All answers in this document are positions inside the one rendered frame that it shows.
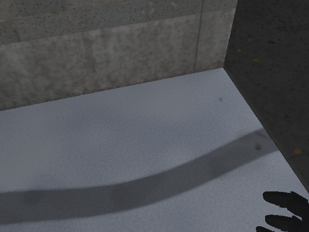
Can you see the right robot hand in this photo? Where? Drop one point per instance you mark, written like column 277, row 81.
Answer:
column 294, row 203

